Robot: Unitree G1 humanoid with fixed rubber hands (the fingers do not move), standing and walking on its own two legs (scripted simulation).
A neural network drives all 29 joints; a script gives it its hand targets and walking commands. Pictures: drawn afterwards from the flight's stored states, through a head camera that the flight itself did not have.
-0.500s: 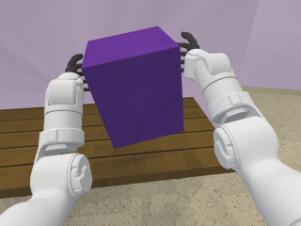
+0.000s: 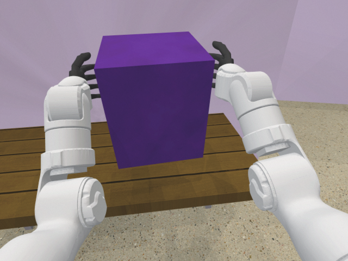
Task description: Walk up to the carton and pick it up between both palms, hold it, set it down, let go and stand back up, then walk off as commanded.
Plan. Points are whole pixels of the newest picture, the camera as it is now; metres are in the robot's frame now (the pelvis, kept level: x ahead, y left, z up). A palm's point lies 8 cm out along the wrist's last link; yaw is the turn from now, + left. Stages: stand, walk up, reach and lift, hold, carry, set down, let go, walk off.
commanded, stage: hold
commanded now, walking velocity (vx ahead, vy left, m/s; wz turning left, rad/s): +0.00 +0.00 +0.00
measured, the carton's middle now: (154, 98) +0.41 +0.02 +0.27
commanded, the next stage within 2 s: none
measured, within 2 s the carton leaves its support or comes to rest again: neither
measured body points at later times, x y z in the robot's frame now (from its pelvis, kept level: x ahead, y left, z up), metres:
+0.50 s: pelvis -0.01 +0.00 +0.00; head -0.12 +0.00 +0.44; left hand +0.36 +0.17 +0.31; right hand +0.37 -0.12 +0.36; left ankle +0.04 +0.15 -0.74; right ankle -0.01 -0.09 -0.74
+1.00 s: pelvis +0.01 +0.00 +0.00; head -0.10 -0.01 +0.44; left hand +0.37 +0.16 +0.32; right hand +0.38 -0.14 +0.33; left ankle +0.04 +0.15 -0.74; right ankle -0.01 -0.09 -0.74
